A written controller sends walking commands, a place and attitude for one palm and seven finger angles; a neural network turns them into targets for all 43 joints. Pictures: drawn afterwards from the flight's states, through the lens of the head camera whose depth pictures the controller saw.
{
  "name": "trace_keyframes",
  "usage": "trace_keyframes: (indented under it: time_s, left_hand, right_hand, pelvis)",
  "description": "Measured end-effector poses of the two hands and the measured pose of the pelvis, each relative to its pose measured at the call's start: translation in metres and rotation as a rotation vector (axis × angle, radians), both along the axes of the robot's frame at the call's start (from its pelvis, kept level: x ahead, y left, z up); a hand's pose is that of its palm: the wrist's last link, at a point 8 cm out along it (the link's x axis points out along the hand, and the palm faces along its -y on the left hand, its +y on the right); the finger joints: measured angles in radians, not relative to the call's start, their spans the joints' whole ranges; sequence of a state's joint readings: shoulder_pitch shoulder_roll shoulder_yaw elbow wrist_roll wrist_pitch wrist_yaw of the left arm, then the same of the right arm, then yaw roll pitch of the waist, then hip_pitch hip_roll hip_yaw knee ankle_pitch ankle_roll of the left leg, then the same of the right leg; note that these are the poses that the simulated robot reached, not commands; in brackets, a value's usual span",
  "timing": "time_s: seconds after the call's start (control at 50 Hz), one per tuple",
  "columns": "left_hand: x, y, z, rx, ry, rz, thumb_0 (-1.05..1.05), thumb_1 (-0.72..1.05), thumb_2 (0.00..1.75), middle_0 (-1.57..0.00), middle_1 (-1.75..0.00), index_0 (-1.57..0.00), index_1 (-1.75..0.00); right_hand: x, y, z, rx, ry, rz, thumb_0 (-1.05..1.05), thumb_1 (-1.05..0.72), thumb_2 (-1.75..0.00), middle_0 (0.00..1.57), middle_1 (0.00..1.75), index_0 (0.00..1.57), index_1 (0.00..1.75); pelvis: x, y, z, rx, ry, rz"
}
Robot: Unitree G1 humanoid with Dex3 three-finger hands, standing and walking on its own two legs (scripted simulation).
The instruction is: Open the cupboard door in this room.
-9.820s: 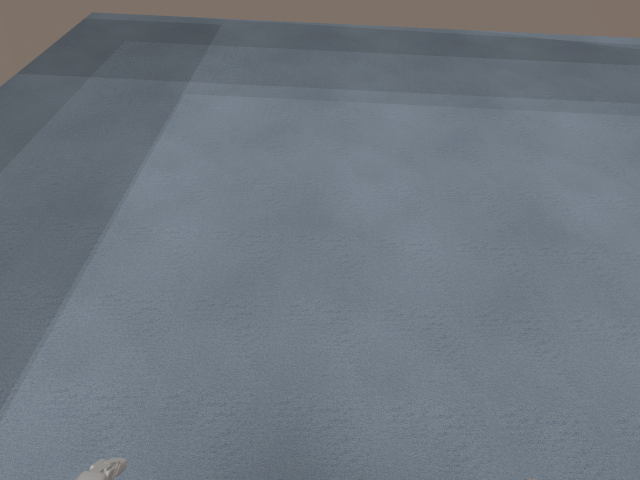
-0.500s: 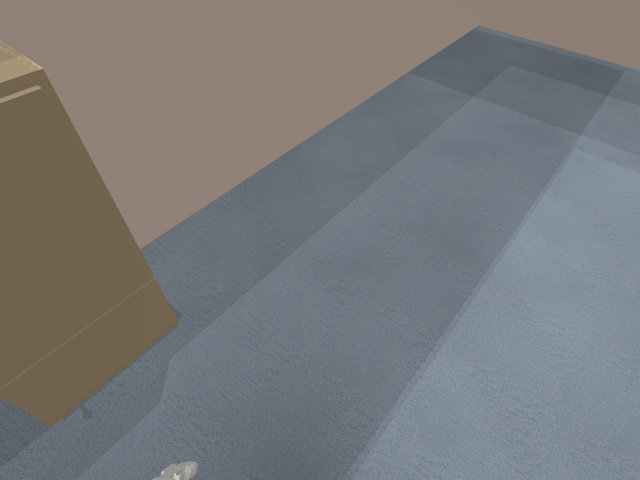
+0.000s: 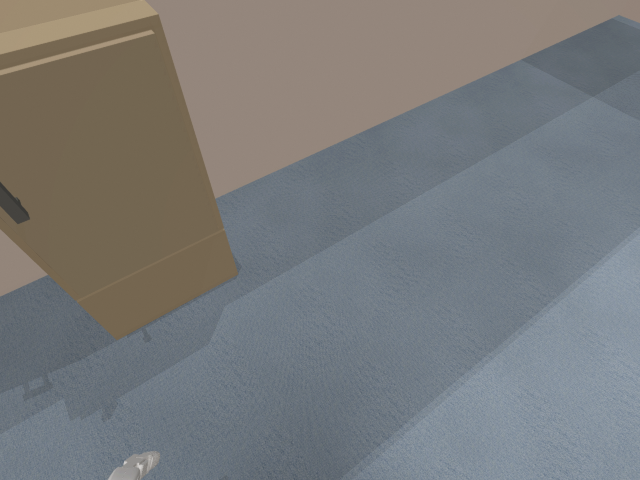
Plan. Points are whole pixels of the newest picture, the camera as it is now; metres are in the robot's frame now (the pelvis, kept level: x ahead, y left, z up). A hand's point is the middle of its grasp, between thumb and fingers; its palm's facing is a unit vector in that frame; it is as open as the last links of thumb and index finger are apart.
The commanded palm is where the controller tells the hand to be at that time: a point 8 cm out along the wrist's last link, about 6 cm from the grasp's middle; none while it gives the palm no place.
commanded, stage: turn to face it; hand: left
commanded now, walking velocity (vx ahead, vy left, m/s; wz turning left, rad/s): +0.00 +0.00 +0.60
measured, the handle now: out of the picture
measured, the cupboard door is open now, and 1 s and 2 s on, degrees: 0 0 0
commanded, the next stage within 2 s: take the last steps up to it in 0.94 s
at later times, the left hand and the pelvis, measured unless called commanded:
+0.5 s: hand out of the picture -0.07 +0.22 -0.19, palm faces +0.34 -0.91 -0.25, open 7.4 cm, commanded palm none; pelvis -0.05 +0.00 -0.02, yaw +19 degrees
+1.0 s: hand out of the picture -0.07 +0.18 -0.15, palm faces +0.47 -0.84 -0.28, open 7.4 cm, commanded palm none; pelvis -0.06 -0.03 -0.01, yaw +29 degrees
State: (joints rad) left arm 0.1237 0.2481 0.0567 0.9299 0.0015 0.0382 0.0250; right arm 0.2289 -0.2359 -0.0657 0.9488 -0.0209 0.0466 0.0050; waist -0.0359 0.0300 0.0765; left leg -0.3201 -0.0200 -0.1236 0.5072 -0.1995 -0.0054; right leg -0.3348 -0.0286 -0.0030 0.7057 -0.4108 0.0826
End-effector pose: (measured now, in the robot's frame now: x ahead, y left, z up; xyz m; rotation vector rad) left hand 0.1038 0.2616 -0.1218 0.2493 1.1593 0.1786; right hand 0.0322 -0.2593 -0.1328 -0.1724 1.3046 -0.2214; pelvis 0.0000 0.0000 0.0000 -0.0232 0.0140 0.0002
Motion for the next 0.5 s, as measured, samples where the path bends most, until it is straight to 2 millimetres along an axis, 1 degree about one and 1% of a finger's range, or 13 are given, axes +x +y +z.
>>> trace_keyframes:
  time_s: [0.06, 0.12, 0.18, 0.24, 0.3, 0.36, 0.42, 0.46, 0.5]
  left_hand:
    - [-0.003, -0.017, 0.003, 0.016, -0.074, 0.011, 0.01, 0.91, 0.90, -0.20, -0.30, -0.20, -0.29]
    - [-0.020, -0.031, 0.011, 0.014, -0.092, 0.038, 0.01, 0.91, 0.90, -0.20, -0.30, -0.20, -0.29]
    - [-0.041, -0.040, 0.014, 0.005, -0.076, 0.070, 0.01, 0.91, 0.90, -0.20, -0.30, -0.20, -0.29]
    - [-0.062, -0.044, 0.012, -0.008, -0.059, 0.110, 0.01, 0.90, 0.90, -0.20, -0.30, -0.20, -0.30]
    - [-0.086, -0.044, 0.006, -0.026, -0.039, 0.161, 0.01, 0.90, 0.90, -0.20, -0.30, -0.20, -0.30]
    - [-0.117, -0.036, -0.003, -0.040, -0.006, 0.219, 0.01, 0.90, 0.90, -0.20, -0.30, -0.20, -0.30]
    - [-0.153, -0.021, -0.016, -0.052, 0.037, 0.287, 0.01, 0.90, 0.90, -0.20, -0.30, -0.20, -0.30]
    - [-0.178, -0.008, -0.028, -0.060, 0.066, 0.338, 0.01, 0.90, 0.90, -0.20, -0.30, -0.20, -0.30]
    - [-0.200, 0.003, -0.035, -0.059, 0.110, 0.379, 0.01, 0.90, 0.90, -0.20, -0.30, -0.20, -0.30]
  right_hand:
    - [0.008, -0.022, -0.012, 0.006, -0.019, 0.027, 0.01, -0.90, -0.90, 0.20, 0.30, 0.21, 0.30]
    - [0.021, -0.035, -0.011, 0.004, -0.036, 0.067, 0.01, -0.91, -0.90, 0.20, 0.30, 0.20, 0.30]
    - [0.035, -0.041, -0.005, 0.008, -0.064, 0.111, 0.01, -0.91, -0.90, 0.20, 0.30, 0.20, 0.30]
    - [0.046, -0.039, -0.001, 0.010, -0.075, 0.159, 0.01, -0.91, -0.90, 0.20, 0.30, 0.20, 0.30]
    - [0.057, -0.030, 0.002, 0.009, -0.064, 0.218, 0.01, -0.91, -0.90, 0.20, 0.30, 0.20, 0.30]
    - [0.070, -0.014, 0.004, 0.003, -0.061, 0.286, 0.01, -0.91, -0.90, 0.20, 0.30, 0.20, 0.30]
    - [0.085, 0.010, 0.007, -0.010, -0.082, 0.360, 0.01, -0.91, -0.90, 0.20, 0.30, 0.20, 0.30]
    - [0.095, 0.027, 0.006, -0.022, -0.115, 0.410, 0.01, -0.91, -0.90, 0.20, 0.30, 0.20, 0.30]
    - [0.099, 0.043, 0.010, -0.024, -0.140, 0.447, 0.01, -0.91, -0.90, 0.20, 0.30, 0.20, 0.30]
  pelvis:
    - [-0.008, -0.017, -0.009, 0.020, -0.006, 0.037]
    - [-0.014, -0.024, -0.005, 0.034, -0.021, 0.081]
    - [-0.019, -0.029, -0.001, 0.047, -0.030, 0.120]
    - [-0.023, -0.031, 0.001, 0.055, -0.033, 0.165]
    - [-0.028, -0.030, 0.001, 0.056, -0.029, 0.208]
    - [-0.035, -0.025, -0.001, 0.049, -0.020, 0.249]
    - [-0.042, -0.014, -0.006, 0.035, -0.011, 0.293]
    - [-0.047, -0.004, -0.014, 0.018, -0.005, 0.322]
    - [-0.052, 0.001, -0.015, 0.024, -0.006, 0.335]
